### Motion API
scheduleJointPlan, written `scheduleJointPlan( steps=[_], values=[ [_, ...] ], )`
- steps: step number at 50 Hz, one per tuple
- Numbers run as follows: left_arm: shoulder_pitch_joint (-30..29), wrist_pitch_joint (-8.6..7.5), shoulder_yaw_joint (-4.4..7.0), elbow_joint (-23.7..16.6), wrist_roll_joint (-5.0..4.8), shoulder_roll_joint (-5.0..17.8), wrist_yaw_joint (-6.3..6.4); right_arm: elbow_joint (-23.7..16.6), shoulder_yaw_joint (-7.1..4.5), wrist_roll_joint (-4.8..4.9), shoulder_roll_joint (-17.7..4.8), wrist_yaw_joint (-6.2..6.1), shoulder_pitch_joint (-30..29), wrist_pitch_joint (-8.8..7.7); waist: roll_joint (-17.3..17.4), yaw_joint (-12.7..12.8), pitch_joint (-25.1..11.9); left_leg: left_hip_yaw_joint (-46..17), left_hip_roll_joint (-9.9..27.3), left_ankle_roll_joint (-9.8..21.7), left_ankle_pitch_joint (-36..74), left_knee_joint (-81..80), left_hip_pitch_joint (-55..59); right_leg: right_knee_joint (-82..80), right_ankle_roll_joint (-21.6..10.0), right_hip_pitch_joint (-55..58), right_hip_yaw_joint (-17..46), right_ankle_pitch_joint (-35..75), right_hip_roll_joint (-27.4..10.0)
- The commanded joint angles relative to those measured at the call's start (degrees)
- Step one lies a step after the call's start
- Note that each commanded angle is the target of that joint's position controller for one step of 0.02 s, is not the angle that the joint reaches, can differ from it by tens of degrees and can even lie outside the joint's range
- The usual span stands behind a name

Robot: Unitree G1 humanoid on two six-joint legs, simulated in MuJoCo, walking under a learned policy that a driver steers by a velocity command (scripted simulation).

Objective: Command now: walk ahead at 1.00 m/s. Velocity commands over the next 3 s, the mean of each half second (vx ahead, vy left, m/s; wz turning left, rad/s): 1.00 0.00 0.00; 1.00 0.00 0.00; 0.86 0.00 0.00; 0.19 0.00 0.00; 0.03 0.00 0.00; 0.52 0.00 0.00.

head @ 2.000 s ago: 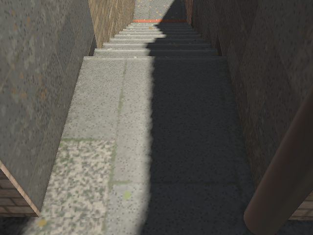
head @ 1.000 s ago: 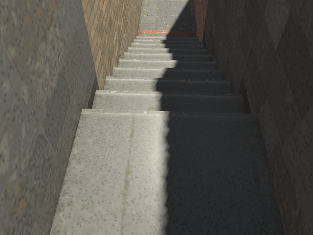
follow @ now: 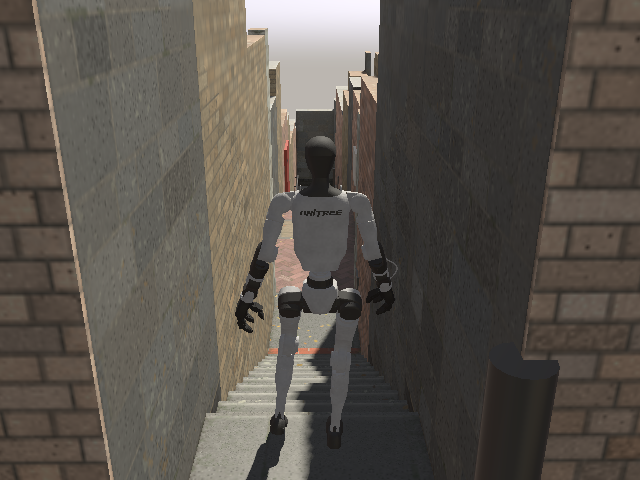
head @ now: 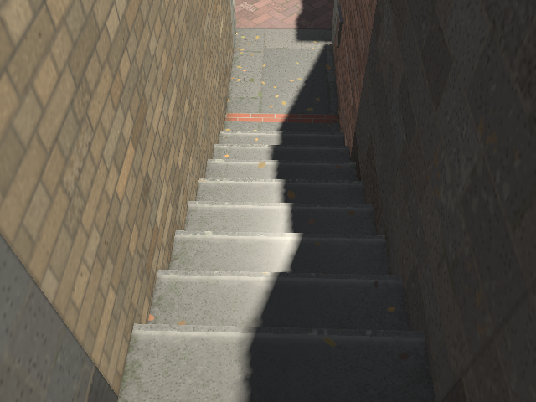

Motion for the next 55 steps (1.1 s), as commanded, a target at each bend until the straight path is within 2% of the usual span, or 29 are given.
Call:
scheduleJointPlan(
  steps=[1,7,11,14,15,16,17,18,20,21,23,24,27,29,32,33,34,35,37,39,41,43,46,48,49,50,52,53,55],
  values=[
    [3.19,-1.84,1.07,-1.62,-2.13,6.49,-0.1,-3.42,-0.96,-1.17,-3.14,1.41,-1.04,2.26,-2.37,-2.01,1.73,1.46,3.59,-1.72,6.74,-11.23,-7.64,-16.93,-9.04,3.15,18.13,5.96,-15.39],
    [5.53,-2.4,-0.59,-2.48,-4.43,2.12,1.41,-3.42,-0.98,-0.23,-1.52,4.66,-7.92,0.61,-1.21,-1.43,-0.56,7.96,-1.34,0.54,56.12,-31.59,8.79,-4.5,-2.36,-8.98,5.63,-1.0,-6.6],
    [9.46,-1.18,-0.74,-2.59,-1.1,3.27,2.36,-2.95,-0.94,-1.47,-3.82,3.05,-10.37,1.73,-5.74,1.33,1.42,10.53,-3.71,1.19,50.28,-24.34,7.66,7.01,-2.8,-2.89,7.01,10.07,-10.72],
    [1.74,-0.66,-0.46,-4.52,1.44,5.94,1.8,2.46,-2.53,-0.08,-6.39,-0.1,13.69,2.25,-3.64,-10.01,-7.53,16.24,-9.6,2.19,40.12,-23.5,32.99,37.8,-2.0,-7.76,0.27,38.12,-8.61],
    [4.01,0.11,-0.39,-3.35,-0.22,4.33,2.78,3.83,-2.52,-0.69,-6.49,-0.74,19.44,1.66,-1.5,-12.51,-1.25,9.55,-4.6,3.46,31.11,-43.17,31.63,55.17,-1.86,-7.18,1.41,41.02,-8.21],
    [-4.67,0.56,0.14,-3.83,-1.64,2.22,4.07,7.1,-4.0,-1.99,-8.79,-1.25,30.41,0.86,8.09,-22.04,3.08,-0.29,3.44,9.93,40.68,-59.04,38.26,89.24,-1.27,-16.92,2.39,8.69,-0.56],
    [-9.11,-0.49,-1.74,-7.56,-0.53,-4.67,3.94,9.61,-4.16,-1.12,-12.54,-1.47,30.98,0.53,8.85,-17.77,5.56,2.1,5.41,3.18,62.3,-43.94,40.58,91.33,-3.48,-31.55,10.22,-32.52,5.36],
    [4.68,-1.61,-1.66,-9.81,-2.28,-4.61,3.72,7.44,-3.01,-1.49,-13.67,-0.63,29.0,-0.91,8.0,-5.82,-0.3,-9.01,15.21,5.91,85.55,-29.21,52.96,78.91,-3.99,-42.49,18.79,-26.12,3.46],
    [7.55,-0.78,0.12,-4.15,1.48,1.75,2.44,4.1,-2.66,0.68,-7.31,-0.42,18.39,-1.05,-2.78,-1.06,-2.04,-12.77,12.87,11.22,37.18,-33.5,43.28,60.9,-2.94,-45.55,16.86,-10.82,-4.4],
    [4.52,0.0,0.72,-4.52,4.1,2.77,2.66,3.53,-2.56,1.43,-6.54,-0.8,15.02,-2.03,1.17,-0.86,-3.84,-21.8,15.85,16.29,15.72,-33.09,39.18,56.9,0.41,-47.28,19.66,-10.67,-7.08],
    [-9.37,1.76,1.22,-7.49,3.29,4.31,1.11,3.62,-1.51,1.21,-5.86,-0.95,12.04,-3.63,-6.4,-0.04,6.44,-20.0,11.53,15.93,13.38,-40.9,7.6,31.0,8.79,-28.86,16.91,7.66,-8.65],
    [-6.71,1.89,0.81,-6.16,2.25,2.97,0.45,3.76,-2.2,0.7,-9.06,-0.58,12.87,-4.67,-0.84,0.89,3.29,-15.46,8.89,13.75,19.76,-35.72,3.4,30.15,8.78,-20.24,10.94,16.69,-6.95],
    [-12.18,0.2,-1.74,-5.48,0.77,-3.3,-2.44,5.89,-0.43,4.79,-3.09,-0.79,15.64,-6.15,-1.53,-1.67,1.72,-1.42,-3.11,6.79,2.81,-28.85,-10.78,10.7,5.31,2.99,1.64,54.64,-4.04],
    [-15.16,1.46,-2.53,-7.02,0.55,-3.3,-1.67,7.7,-0.88,3.48,-3.44,-0.24,18.72,-4.59,3.91,-4.56,3.73,0.83,-3.89,5.41,8.68,-23.61,-8.65,9.04,4.36,5.84,-1.39,48.72,-2.21],
    [10.79,2.3,0.46,0.09,2.55,5.39,1.51,6.83,-0.82,2.12,-6.01,0.16,14.03,-3.66,1.62,6.66,-4.12,2.82,-1.62,3.28,48.27,8.55,-6.66,16.01,1.09,26.72,-5.7,31.15,3.39],
    [31.33,2.21,1.92,5.81,3.78,8.05,2.03,6.38,-1.1,1.9,-7.87,-0.85,4.94,-3.36,-2.37,21.38,-4.15,1.96,-3.56,1.93,41.41,40.19,-15.68,6.13,-4.57,38.0,1.44,31.57,-3.3],
    [36.49,1.27,3.2,8.12,4.02,12.55,1.11,5.23,-0.68,1.7,-1.16,-2.11,-0.89,-3.28,-14.16,24.2,1.37,1.36,-16.66,0.75,-30.62,71.35,-32.81,5.57,-9.34,41.2,13.05,43.77,-14.28],
    [25.89,-0.14,0.97,4.13,2.65,9.57,-0.07,1.54,0.2,3.63,0.13,-2.68,12.7,-3.51,-11.36,8.11,-2.33,-9.32,-10.27,3.76,-25.8,49.69,-39.82,11.87,-8.59,44.43,24.06,61.52,-24.09],
    [10.69,0.0,-0.24,2.13,-0.13,2.25,-0.19,7.43,-0.46,-1.14,-2.56,-1.18,14.17,-2.19,10.91,-0.54,0.56,-5.51,-6.07,4.42,-7.44,28.84,-31.58,4.6,-5.39,23.6,20.38,31.92,-16.43],
    [1.95,-0.77,-0.36,0.25,-0.32,4.17,0.79,4.94,-1.12,-2.8,-2.44,-0.67,11.25,0.38,-2.64,-6.24,4.6,-6.45,-0.68,-1.51,-0.73,5.34,-20.5,5.37,-13.95,-0.89,30.01,32.52,-24.05],
    [-0.62,-2.4,0.31,0.03,-0.49,6.01,1.56,6.52,-0.94,-0.94,-1.73,-0.38,10.11,1.29,-3.42,-6.78,2.09,5.75,-4.57,-4.41,16.75,-0.23,5.16,7.16,-11.14,-20.48,21.32,24.4,-16.43],
    [-0.39,-4.63,-1.11,1.81,-3.39,-0.15,2.81,5.91,0.72,1.68,1.22,1.74,6.69,-1.05,2.77,-8.31,1.67,6.31,-2.33,-2.77,55.5,-23.01,20.44,15.47,-4.53,-30.39,8.86,-5.91,-4.83],
    [6.18,-3.0,-0.92,3.48,-1.41,1.91,1.7,2.32,1.5,1.75,0.42,0.35,-0.65,0.65,-5.77,-1.92,6.66,13.01,-6.33,-2.08,39.03,-27.82,24.42,20.69,-4.33,-25.05,8.17,12.77,-6.2],
    [0.56,-3.34,-0.78,2.35,-0.29,4.05,0.12,10.18,-1.69,-0.99,-6.85,-1.75,27.28,1.46,-4.29,-14.46,-4.61,14.99,-9.79,1.99,33.73,-23.86,46.05,51.93,-2.6,-23.88,6.23,44.22,-7.21],
    [-9.36,-3.16,-0.61,0.31,-0.07,3.5,1.32,14.11,-3.73,-1.64,-11.2,-1.59,43.05,1.21,2.11,-27.45,-3.72,2.49,-0.79,9.56,29.48,-33.45,51.86,87.82,-1.24,-32.92,7.98,19.03,-1.4],
    [-2.96,-3.77,-1.45,-2.63,-1.26,-2.98,2.41,13.36,-3.52,-1.49,-13.2,-0.23,38.37,0.0,12.92,-18.8,-2.99,-7.18,9.48,8.99,44.9,-22.88,55.8,96.4,-1.69,-48.06,14.25,-28.57,5.2],
    [6.14,-2.32,-0.85,-0.29,1.2,-0.19,2.7,8.52,-2.11,0.17,-7.2,-0.07,24.71,-0.25,-1.38,-6.91,-3.03,-18.62,13.15,12.4,27.18,-28.25,44.95,78.51,-4.3,-49.84,16.67,-19.54,-2.23],
    [5.02,-1.9,-0.53,-1.26,2.21,0.32,2.84,8.14,-1.53,1.1,-5.57,-0.81,20.66,-0.65,-0.73,-4.19,-4.39,-28.31,17.83,16.76,-3.69,-30.47,38.36,68.5,-1.79,-52.63,20.2,-15.66,-4.78],
    [-8.88,0.9,0.5,-3.93,3.1,1.94,1.19,6.42,0.28,0.66,-2.08,-1.42,15.21,-1.36,-9.11,-2.16,8.52,-28.92,13.71,16.78,-16.64,-36.96,7.25,43.58,5.11,-42.09,19.95,-3.88,-7.78]
  ],
)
